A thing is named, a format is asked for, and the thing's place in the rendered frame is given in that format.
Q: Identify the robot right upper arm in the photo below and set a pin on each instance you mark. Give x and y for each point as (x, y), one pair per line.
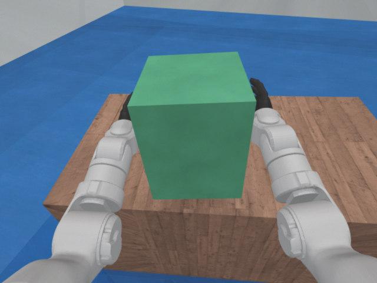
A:
(315, 233)

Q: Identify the carton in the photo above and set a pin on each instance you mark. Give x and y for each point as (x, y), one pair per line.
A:
(192, 116)

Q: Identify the right robot hand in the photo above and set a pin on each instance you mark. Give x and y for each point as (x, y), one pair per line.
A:
(262, 99)

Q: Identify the robot left forearm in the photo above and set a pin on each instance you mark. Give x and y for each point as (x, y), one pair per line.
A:
(102, 189)

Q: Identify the robot left upper arm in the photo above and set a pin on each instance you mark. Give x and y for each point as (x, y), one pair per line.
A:
(85, 242)

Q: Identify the pedestal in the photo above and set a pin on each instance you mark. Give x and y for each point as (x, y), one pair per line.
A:
(238, 238)

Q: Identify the robot right forearm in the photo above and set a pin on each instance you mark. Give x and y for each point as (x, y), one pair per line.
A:
(293, 180)

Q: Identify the left robot hand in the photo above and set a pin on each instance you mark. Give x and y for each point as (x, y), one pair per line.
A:
(124, 114)

